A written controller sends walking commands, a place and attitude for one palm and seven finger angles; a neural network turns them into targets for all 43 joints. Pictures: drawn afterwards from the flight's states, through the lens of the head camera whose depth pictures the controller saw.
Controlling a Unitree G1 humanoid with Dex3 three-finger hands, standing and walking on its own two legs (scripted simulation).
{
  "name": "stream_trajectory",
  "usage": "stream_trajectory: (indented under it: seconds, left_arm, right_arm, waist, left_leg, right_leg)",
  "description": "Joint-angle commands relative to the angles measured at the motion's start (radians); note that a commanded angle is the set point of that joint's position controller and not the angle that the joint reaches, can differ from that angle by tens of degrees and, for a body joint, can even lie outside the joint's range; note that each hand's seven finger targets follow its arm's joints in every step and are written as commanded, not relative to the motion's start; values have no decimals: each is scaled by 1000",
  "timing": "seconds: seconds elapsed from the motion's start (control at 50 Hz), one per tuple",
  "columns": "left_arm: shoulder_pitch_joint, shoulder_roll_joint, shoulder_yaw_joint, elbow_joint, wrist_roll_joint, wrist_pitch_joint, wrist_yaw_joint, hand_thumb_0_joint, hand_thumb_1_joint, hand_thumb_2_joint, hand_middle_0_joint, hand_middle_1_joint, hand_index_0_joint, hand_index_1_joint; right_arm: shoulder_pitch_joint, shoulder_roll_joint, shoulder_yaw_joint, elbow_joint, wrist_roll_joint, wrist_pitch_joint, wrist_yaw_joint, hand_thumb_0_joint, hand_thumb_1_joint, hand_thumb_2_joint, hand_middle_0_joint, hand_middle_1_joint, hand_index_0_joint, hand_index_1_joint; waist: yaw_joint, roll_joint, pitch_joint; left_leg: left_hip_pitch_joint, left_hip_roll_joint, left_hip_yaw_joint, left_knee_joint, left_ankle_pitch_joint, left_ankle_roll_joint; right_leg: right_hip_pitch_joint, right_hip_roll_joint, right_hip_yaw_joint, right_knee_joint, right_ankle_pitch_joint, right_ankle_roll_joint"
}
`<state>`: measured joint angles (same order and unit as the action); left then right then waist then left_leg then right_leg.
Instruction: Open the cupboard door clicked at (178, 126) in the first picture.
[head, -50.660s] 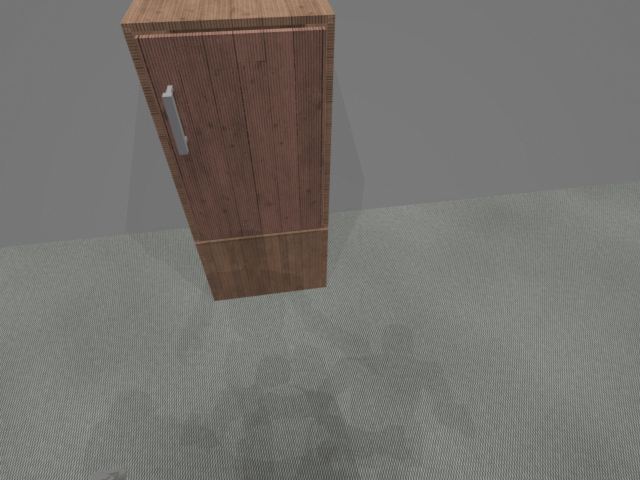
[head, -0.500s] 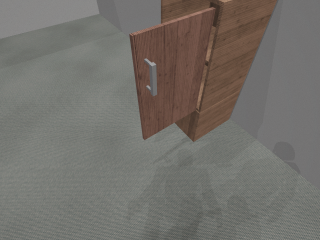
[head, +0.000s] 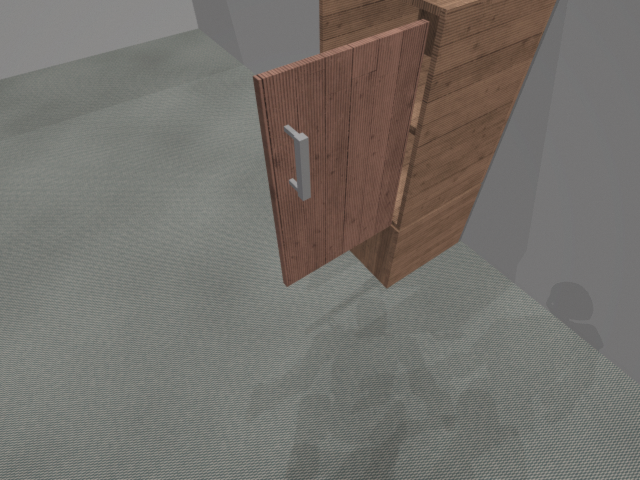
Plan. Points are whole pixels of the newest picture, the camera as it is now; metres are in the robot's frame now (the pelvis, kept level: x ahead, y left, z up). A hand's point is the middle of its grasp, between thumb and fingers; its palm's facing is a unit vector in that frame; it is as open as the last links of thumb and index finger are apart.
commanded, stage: stand and wait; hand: left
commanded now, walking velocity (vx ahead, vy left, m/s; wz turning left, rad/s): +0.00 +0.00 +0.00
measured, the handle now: (297, 163) +0.65 +0.09 +0.00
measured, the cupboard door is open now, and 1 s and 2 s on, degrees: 91 91 91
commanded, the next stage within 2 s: none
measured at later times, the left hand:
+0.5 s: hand out of the picture +0.08 +0.23 -0.16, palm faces -0.02 -0.95 -0.32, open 7.4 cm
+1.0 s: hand out of the picture +0.07 +0.22 -0.16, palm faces -0.02 -0.95 -0.30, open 7.4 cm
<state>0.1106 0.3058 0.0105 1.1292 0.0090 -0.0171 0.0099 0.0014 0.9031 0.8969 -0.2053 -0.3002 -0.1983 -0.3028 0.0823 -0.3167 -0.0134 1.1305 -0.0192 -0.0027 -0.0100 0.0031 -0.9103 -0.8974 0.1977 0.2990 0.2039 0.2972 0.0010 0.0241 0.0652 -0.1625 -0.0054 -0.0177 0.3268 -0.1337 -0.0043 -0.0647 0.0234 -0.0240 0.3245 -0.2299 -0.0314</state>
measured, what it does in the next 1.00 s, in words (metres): stands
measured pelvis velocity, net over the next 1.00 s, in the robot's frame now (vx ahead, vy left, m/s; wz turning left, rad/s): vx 0.02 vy -0.01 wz -0.01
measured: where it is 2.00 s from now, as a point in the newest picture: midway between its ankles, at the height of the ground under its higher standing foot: outside the picture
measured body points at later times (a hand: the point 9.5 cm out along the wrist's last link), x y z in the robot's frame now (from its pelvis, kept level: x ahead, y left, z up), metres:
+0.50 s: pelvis +0.02 +0.00 +0.00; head +0.04 -0.01 +0.45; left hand +0.08 +0.28 -0.14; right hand +0.07 -0.28 -0.15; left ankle +0.03 +0.12 -0.75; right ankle -0.03 -0.10 -0.75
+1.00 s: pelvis +0.02 -0.01 +0.00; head +0.03 -0.01 +0.45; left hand +0.07 +0.27 -0.14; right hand +0.07 -0.28 -0.15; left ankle +0.03 +0.12 -0.75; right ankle -0.03 -0.10 -0.75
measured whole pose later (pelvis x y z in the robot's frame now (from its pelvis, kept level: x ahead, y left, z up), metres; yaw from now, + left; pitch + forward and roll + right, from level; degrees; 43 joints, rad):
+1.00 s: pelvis +0.02 -0.01 +0.00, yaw -1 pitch -2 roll +0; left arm 0.16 0.27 0.01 1.13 0.01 -0.02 0.02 0.00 0.90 0.90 -0.21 -0.30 -0.20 -0.30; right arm 0.13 -0.27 -0.01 1.14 -0.02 0.00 -0.02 0.00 -0.91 -0.90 0.20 0.30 0.20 0.30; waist 0.00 0.01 0.06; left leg -0.13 0.00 -0.01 0.32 -0.16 -0.01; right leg -0.03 0.03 -0.01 0.30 -0.24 -0.04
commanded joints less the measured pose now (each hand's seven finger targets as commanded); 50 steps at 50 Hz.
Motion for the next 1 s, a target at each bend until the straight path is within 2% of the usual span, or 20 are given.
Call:
stream_trajectory:
  seconds: [0.0, 0.1, 0.14, 0.26, 0.5, 0.52, 0.6, 0.72, 0.8, 0.82, 0.9, 0.98]
  left_arm:
    - [-13, 197, 40, -50, -1, -22, 10, 0, 900, 900, -200, -300, -200, -300]
    - [-11, 194, 39, -54, -2, -21, 12, 0, 900, 900, -200, -300, -200, -300]
    - [-12, 189, 38, -54, -1, -19, 11, 0, 900, 900, -200, -300, -200, -300]
    - [-1, 186, 38, -54, -3, -21, 14, 0, 900, 900, -200, -300, -200, -300]
    - [20, 167, 36, -47, -4, -19, 16, 0, 900, 900, -200, -300, -200, -300]
    - [26, 168, 38, -48, -3, -20, 16, 0, 900, 900, -200, -300, -200, -300]
    - [29, 160, 35, -43, -4, -19, 17, 0, 900, 900, -200, -300, -200, -300]
    - [38, 152, 35, -42, -3, -18, 16, 0, 900, 900, -200, -300, -200, -300]
    - [39, 150, 33, -40, -4, -18, 16, 0, 900, 900, -200, -300, -200, -300]
    - [46, 151, 36, -43, -3, -19, 17, 0, 900, 900, -200, -300, -200, -300]
    - [46, 148, 34, -43, -4, -19, 17, 0, 900, 900, -200, -300, -200, -300]
    - [48, 145, 34, -41, -4, -18, 17, 0, 900, 900, -200, -300, -200, -300]
  right_arm:
    - [-18, -177, -27, -51, 2, -15, -9, 0, -900, -900, 200, 300, 200, 300]
    - [-15, -174, -26, -52, 3, -16, -10, 0, -900, -900, 200, 300, 200, 300]
    - [-13, -172, -25, -52, 3, -14, -11, 0, -900, -900, 200, 300, 200, 300]
    - [-1, -163, -23, -47, 4, -16, -14, 0, -900, -900, 200, 300, 200, 300]
    - [14, -147, -23, -39, 5, -15, -18, 0, -900, -900, 200, 300, 200, 300]
    - [15, -145, -22, -40, 7, -15, -18, 0, -900, -900, 200, 300, 200, 300]
    - [19, -140, -22, -37, 4, -14, -19, 0, -900, -900, 200, 300, 200, 300]
    - [24, -136, -22, -38, 6, -15, -20, 0, -900, -900, 200, 300, 200, 300]
    - [27, -132, -21, -36, 4, -14, -20, 0, -900, -900, 200, 300, 200, 300]
    - [27, -130, -22, -37, 6, -15, -20, 0, -900, -900, 200, 300, 200, 300]
    - [31, -128, -22, -36, 4, -16, -21, 0, -900, -900, 200, 300, 200, 300]
    - [33, -124, -20, -33, 4, -15, -21, 0, -900, -900, 200, 300, 200, 300]
  waist:
    - [-7, -28, -96]
    - [-6, -33, -87]
    - [-7, -27, -67]
    - [-6, -34, -101]
    - [-7, -24, -90]
    - [-6, -40, -83]
    - [-8, -17, -85]
    - [-6, -37, -68]
    - [-8, -26, -71]
    - [-5, -43, -73]
    - [-7, -29, -82]
    - [-8, -24, -64]
  left_leg:
    - [86, 116, -95, -23, 164, 25]
    - [91, 116, -90, -20, 182, 25]
    - [80, 116, -89, -25, 164, 24]
    - [100, 116, -83, -14, 210, 25]
    - [107, 116, -75, -15, 197, 24]
    - [106, 116, -74, -14, 195, 25]
    - [108, 117, -72, -14, 194, 24]
    - [105, 117, -71, -18, 184, 26]
    - [104, 116, -73, -21, 178, 24]
    - [106, 116, -71, -18, 181, 26]
    - [110, 117, -71, -13, 206, 25]
    - [100, 116, -69, -20, 181, 24]
  right_leg:
    - [-33, -151, 110, -64, 203, -13]
    - [-31, -150, 108, -64, 237, -12]
    - [-41, -147, 107, -69, 208, -12]
    - [-12, -150, 103, -58, 276, -10]
    - [-16, -147, 105, -67, 267, -10]
    - [-23, -144, 104, -70, 268, -9]
    - [-22, -146, 107, -69, 269, -11]
    - [-34, -142, 105, -74, 247, -11]
    - [-29, -143, 108, -75, 244, -11]
    - [-29, -143, 104, -77, 250, -10]
    - [-20, -144, 105, -68, 281, -11]
    - [-29, -143, 106, -76, 248, -12]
